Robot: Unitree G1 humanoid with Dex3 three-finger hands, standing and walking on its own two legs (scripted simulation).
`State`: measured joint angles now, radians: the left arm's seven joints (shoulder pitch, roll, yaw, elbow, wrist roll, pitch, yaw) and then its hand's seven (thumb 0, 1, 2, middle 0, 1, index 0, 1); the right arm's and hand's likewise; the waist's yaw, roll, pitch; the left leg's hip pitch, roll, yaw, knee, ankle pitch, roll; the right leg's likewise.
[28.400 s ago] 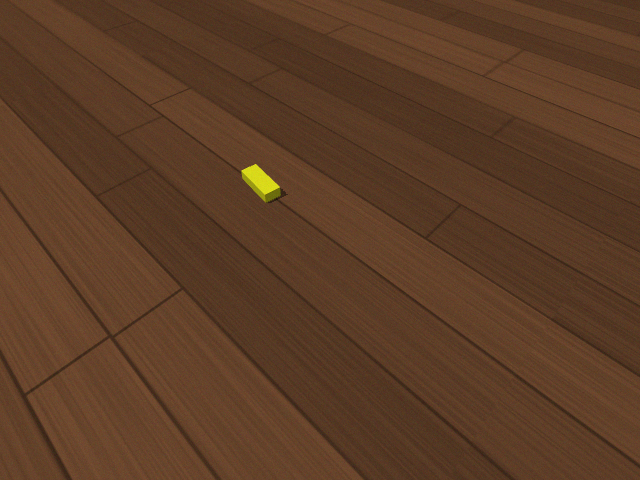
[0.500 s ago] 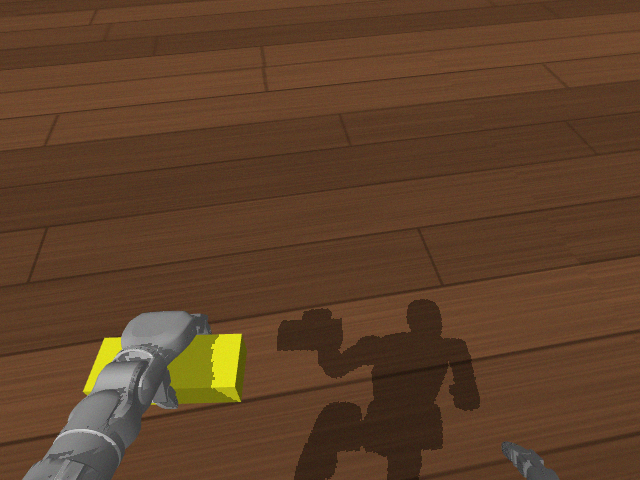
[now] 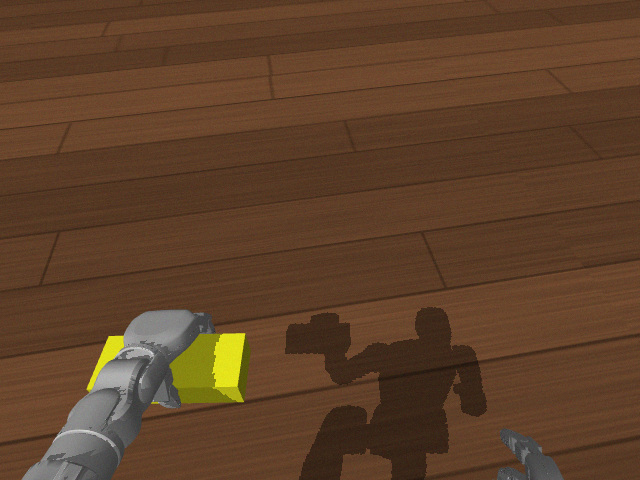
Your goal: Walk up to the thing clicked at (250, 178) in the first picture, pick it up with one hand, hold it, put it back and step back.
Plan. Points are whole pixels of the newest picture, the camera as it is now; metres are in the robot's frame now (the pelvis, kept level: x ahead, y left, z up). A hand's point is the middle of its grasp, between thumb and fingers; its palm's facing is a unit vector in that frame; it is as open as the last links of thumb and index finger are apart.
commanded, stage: hold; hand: left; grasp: from above
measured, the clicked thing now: (175, 368) +0.29 +0.23 -0.08
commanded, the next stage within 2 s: crouch in 0.72 s
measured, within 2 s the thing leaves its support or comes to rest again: neither
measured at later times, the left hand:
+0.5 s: hand (170, 359) +0.29 +0.22 -0.04, palm faces -0.50 -0.05 -0.87, open 10.8 cm
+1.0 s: hand (173, 358) +0.30 +0.22 -0.06, palm faces -0.50 -0.05 -0.87, open 10.8 cm
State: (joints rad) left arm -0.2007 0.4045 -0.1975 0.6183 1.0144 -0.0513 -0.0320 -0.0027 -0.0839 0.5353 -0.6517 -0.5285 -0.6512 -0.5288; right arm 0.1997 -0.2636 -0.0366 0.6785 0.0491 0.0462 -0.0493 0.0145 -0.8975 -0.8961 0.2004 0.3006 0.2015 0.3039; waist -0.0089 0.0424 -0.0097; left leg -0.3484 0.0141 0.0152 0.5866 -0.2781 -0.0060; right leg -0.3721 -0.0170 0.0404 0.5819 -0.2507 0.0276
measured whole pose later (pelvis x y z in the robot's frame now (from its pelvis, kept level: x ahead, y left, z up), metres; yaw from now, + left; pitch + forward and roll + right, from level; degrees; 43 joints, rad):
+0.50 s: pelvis +0.01 +0.00 +0.00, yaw +0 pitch +2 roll +0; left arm -0.21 0.41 -0.20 0.60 1.01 -0.06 -0.07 0.00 -0.09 0.54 -0.65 -0.53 -0.65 -0.53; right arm 0.18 -0.25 -0.03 0.68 0.05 0.06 -0.06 0.01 -0.90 -0.90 0.20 0.30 0.20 0.30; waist 0.00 0.04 0.00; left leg -0.30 0.01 0.02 0.53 -0.26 0.00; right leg -0.33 -0.02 0.04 0.53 -0.23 0.03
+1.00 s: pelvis +0.01 +0.00 +0.01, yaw +0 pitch +3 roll +0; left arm -0.23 0.39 -0.19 0.68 1.03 -0.07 -0.01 0.00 -0.09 0.55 -0.64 -0.54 -0.64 -0.54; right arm 0.20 -0.25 -0.04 0.68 0.05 0.08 -0.05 0.01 -0.90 -0.90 0.20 0.30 0.20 0.30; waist -0.01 0.03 0.00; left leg -0.31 0.01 0.02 0.53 -0.27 0.00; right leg -0.33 -0.02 0.04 0.53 -0.24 0.03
